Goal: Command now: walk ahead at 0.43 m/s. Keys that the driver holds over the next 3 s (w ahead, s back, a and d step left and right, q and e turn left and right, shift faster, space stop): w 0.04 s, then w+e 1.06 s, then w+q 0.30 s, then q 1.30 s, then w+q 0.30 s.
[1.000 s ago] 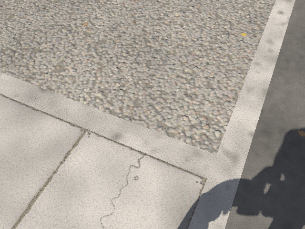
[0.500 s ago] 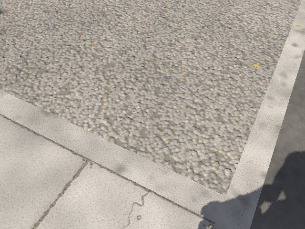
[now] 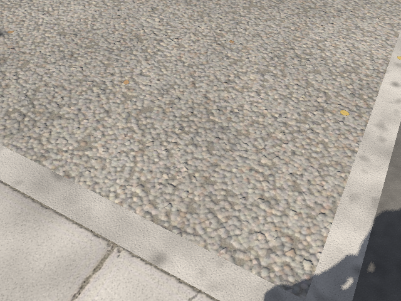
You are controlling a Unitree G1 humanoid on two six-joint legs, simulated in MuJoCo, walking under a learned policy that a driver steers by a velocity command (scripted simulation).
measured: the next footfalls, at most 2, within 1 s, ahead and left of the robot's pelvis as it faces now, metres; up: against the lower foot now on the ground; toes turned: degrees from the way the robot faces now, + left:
right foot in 0.30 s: +0.32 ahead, -0.12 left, +0.00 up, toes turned -10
left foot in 0.86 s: +0.66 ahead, -0.04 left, +0.00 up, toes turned -26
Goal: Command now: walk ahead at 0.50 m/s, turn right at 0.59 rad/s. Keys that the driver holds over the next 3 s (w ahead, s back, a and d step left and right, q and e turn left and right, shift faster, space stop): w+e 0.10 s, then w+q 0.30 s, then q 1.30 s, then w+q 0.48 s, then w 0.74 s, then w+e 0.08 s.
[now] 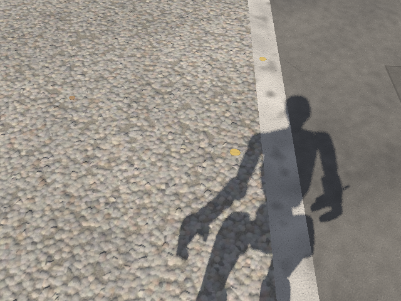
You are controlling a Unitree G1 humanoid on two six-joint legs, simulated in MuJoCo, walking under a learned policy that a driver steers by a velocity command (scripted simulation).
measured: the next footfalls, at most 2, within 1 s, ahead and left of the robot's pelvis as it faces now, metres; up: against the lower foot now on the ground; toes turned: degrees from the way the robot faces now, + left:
right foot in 0.34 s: +0.32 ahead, -0.13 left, +0.00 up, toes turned -7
left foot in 0.82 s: +0.47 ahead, +0.06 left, +0.00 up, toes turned +14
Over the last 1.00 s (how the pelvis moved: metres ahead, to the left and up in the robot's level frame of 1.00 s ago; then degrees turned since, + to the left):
0.55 -0.09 -0.01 -29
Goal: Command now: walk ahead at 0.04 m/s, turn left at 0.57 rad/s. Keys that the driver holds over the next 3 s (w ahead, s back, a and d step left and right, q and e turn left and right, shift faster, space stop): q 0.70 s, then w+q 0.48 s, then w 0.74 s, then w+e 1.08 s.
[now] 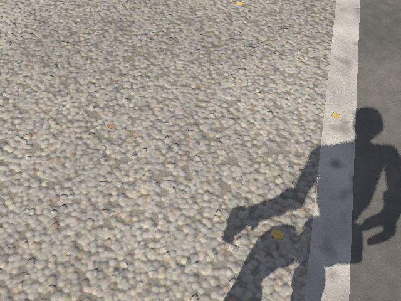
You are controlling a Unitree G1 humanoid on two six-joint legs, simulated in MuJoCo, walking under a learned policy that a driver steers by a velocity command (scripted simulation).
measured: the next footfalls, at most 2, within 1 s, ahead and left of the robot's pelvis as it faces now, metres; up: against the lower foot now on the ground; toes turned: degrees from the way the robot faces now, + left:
right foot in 0.32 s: +0.07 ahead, -0.13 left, +0.00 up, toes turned +16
left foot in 0.76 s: -0.02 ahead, +0.06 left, +0.00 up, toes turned +29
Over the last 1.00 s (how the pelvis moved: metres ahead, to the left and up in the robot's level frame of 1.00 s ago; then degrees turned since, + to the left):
0.37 -0.02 -0.01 17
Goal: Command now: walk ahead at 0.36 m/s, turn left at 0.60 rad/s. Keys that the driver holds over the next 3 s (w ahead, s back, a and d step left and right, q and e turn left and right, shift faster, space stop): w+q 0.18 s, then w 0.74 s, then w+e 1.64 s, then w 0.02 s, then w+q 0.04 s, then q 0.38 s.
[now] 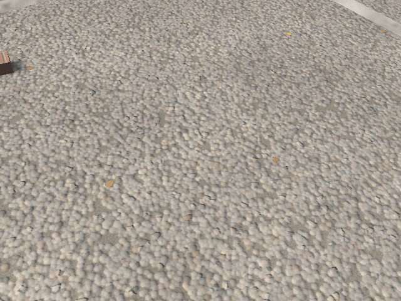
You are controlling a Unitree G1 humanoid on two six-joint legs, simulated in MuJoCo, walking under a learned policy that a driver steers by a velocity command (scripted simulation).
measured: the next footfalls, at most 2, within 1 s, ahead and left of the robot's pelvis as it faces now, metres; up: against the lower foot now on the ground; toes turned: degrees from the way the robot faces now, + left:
right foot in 0.24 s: +0.26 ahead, -0.12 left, +0.00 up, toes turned +10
left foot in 0.72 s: +0.50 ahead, +0.14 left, +0.00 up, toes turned +15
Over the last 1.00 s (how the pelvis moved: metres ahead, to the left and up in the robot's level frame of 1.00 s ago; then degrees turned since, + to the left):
0.04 0.01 0.01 36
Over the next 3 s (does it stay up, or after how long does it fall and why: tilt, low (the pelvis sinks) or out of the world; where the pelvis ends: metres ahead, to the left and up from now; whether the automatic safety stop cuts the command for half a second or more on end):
stays up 1.47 -0.19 -0.01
